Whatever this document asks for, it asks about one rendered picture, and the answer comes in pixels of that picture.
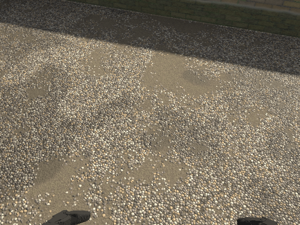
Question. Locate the left robot hand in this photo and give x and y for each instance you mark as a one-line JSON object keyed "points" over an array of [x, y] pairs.
{"points": [[66, 217]]}

